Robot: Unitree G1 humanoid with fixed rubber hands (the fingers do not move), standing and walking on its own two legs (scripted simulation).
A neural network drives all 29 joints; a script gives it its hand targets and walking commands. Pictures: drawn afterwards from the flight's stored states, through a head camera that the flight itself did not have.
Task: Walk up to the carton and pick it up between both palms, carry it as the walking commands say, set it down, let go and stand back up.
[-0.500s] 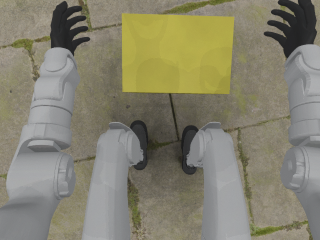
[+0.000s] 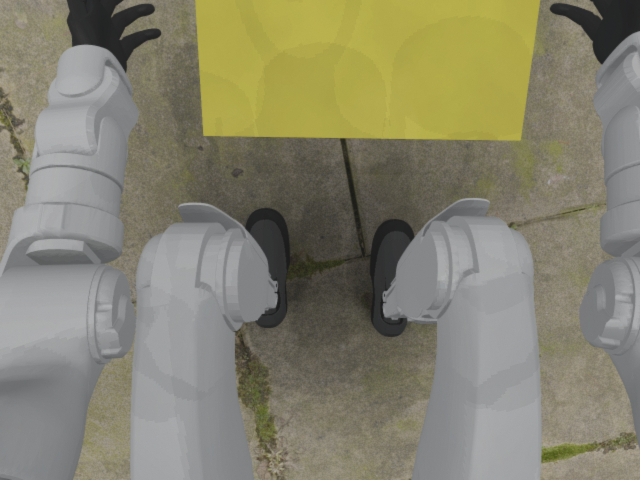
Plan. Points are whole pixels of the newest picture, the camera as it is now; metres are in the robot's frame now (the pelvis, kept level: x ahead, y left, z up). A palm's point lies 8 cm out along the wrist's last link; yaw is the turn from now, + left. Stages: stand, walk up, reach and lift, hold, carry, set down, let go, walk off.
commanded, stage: reach and lift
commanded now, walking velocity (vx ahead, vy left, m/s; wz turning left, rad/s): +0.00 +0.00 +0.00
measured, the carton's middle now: (350, 54) +0.50 -0.03 -0.27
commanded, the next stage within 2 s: none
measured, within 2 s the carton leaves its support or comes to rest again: leaves its support in 1.86 s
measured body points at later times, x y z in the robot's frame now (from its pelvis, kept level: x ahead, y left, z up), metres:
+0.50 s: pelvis +0.00 -0.01 -0.03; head +0.36 -0.01 +0.23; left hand +0.51 +0.23 -0.21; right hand +0.52 -0.25 -0.21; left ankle +0.15 +0.09 -0.38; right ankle +0.13 -0.12 -0.38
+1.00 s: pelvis +0.00 -0.01 -0.03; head +0.36 -0.01 +0.23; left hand +0.52 +0.22 -0.21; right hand +0.53 -0.23 -0.20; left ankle +0.15 +0.09 -0.38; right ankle +0.13 -0.12 -0.38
